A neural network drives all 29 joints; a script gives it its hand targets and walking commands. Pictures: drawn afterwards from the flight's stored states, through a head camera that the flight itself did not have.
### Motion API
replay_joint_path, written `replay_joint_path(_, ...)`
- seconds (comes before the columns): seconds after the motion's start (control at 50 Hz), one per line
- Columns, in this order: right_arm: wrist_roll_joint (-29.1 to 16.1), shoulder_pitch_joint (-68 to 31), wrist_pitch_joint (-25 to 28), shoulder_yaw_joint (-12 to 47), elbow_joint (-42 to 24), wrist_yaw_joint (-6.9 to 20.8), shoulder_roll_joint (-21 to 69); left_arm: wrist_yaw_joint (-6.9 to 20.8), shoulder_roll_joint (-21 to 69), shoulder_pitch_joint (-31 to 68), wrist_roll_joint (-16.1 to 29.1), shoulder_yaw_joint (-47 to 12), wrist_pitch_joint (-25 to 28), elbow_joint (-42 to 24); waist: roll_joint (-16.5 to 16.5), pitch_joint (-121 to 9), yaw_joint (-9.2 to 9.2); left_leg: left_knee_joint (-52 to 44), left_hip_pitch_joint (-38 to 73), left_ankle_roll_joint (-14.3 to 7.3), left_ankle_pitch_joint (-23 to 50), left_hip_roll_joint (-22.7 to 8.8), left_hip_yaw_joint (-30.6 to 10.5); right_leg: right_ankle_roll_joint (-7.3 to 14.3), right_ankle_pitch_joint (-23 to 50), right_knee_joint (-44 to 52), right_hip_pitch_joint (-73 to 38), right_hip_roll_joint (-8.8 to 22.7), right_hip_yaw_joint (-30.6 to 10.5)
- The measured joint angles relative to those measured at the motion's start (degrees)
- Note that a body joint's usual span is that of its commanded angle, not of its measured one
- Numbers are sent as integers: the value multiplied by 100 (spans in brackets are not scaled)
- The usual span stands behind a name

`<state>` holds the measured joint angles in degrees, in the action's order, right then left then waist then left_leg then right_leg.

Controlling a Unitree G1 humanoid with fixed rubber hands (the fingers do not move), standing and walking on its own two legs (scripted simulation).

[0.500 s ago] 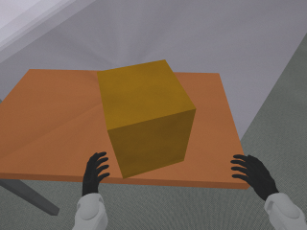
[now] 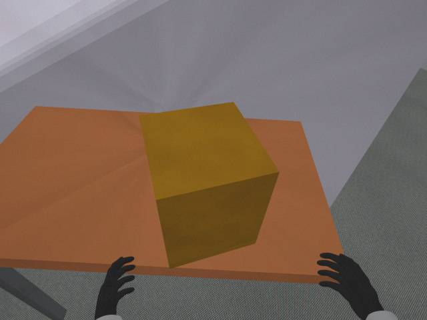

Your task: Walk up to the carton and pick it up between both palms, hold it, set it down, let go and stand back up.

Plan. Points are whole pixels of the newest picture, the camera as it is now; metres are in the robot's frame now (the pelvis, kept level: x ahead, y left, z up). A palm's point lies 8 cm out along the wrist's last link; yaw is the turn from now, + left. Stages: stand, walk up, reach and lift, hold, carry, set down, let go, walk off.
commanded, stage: set down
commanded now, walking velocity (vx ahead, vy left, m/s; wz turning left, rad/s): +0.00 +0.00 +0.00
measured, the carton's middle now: (201, 184) +0.39 +0.05 +0.04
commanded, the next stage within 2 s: let go in 0.92 s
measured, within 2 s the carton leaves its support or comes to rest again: neither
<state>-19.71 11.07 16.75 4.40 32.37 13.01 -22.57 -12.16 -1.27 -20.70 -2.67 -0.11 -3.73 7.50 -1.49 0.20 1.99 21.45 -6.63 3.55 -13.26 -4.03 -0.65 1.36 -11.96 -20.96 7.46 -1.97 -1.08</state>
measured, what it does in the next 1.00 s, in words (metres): stands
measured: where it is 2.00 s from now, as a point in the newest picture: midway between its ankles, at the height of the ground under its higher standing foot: outside the picture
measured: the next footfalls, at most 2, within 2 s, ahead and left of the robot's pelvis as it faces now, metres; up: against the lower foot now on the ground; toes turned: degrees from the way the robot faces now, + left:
none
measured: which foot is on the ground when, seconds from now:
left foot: down 0.00-1.00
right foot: down 0.00-1.00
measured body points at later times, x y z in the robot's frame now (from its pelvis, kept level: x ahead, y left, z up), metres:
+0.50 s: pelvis +0.00 +0.01 +0.00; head -0.02 +0.03 +0.45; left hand +0.16 +0.22 -0.07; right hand +0.21 -0.24 -0.02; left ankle -0.02 +0.16 -0.75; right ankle -0.01 -0.11 -0.75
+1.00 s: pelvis -0.01 +0.03 +0.00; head -0.03 +0.05 +0.45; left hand +0.16 +0.24 -0.10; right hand +0.20 -0.22 -0.02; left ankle -0.02 +0.16 -0.75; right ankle -0.01 -0.11 -0.75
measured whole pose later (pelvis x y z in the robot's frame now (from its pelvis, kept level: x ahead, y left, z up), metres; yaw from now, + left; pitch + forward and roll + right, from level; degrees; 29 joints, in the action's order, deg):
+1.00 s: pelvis -0.01 +0.03 +0.00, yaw +0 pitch -9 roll -1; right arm -3.0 4.8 11.1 -2.3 35.4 2.4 -13.9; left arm -1.1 -8.5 -11.5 -4.4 1.5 -10.3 31.2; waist -2.9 5.7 -1.1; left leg 22.4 0.6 1.5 -14.2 -2.0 0.1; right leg -0.5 -11.9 -20.0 -0.6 0.1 -1.9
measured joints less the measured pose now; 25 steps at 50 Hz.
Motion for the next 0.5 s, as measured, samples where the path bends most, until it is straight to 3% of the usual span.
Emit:
replay_joint_path(0.32,457,133,-208,-136,-248,-534,302,504,-352,184,-10,60,-27,889,-20,148,-98,-101,347,-43,-4,53,-49,-49,-21,113,-377,55,51)
replay_joint_path(0.5,821,-50,-377,-369,-65,-581,489,601,-519,202,-94,51,-128,1144,-114,205,-129,-144,453,-88,27,112,-37,-97,19,187,-502,115,40)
